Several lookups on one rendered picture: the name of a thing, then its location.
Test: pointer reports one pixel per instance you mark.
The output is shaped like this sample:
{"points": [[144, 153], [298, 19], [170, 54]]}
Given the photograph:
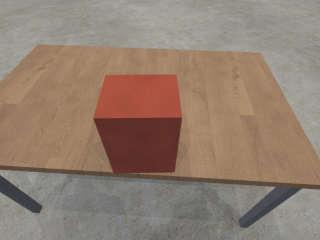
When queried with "carton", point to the carton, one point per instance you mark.
{"points": [[138, 118]]}

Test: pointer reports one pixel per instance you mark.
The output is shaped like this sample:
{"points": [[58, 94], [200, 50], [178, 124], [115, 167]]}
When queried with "table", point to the table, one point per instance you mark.
{"points": [[237, 126]]}

